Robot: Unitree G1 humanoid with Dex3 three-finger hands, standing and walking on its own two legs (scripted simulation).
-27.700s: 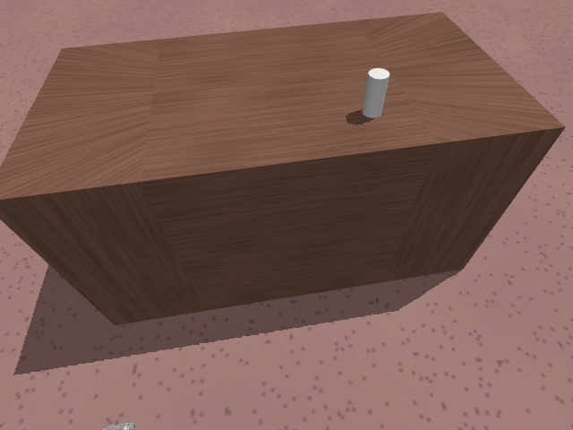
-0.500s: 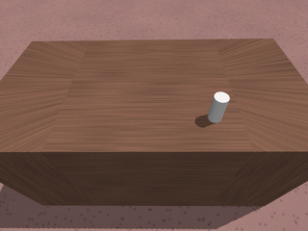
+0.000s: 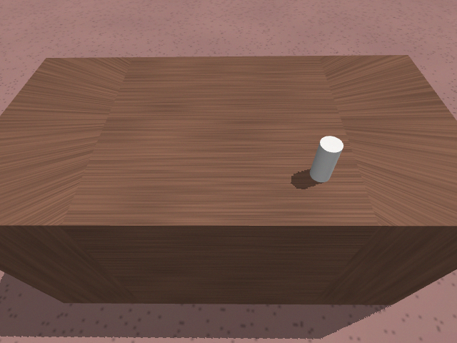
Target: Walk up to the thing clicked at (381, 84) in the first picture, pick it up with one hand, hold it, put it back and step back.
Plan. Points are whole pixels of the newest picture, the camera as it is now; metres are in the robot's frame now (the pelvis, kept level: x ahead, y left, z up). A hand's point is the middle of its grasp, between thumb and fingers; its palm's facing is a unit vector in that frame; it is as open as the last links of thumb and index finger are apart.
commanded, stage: stand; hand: right
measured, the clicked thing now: (325, 160) +0.49 -0.19 -0.03
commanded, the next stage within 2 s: step back in 1.18 s
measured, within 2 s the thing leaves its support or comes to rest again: neither
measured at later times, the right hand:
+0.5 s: hand out of the picture +0.07 -0.25 -0.16, palm faces -0.03 +0.94 -0.34, open 7.4 cm
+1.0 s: hand out of the picture +0.06 -0.25 -0.16, palm faces -0.03 +0.94 -0.34, open 7.4 cm
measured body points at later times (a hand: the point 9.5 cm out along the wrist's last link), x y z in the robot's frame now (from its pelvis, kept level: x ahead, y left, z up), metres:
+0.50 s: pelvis +0.00 +0.00 +0.00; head +0.01 +0.00 +0.45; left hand +0.07 +0.30 -0.13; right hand +0.07 -0.30 -0.14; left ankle -0.03 +0.13 -0.75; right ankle +0.00 -0.13 -0.75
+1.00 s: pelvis +0.00 +0.00 +0.00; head +0.01 +0.00 +0.45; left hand +0.07 +0.30 -0.13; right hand +0.06 -0.30 -0.14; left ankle -0.03 +0.13 -0.75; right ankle +0.00 -0.13 -0.75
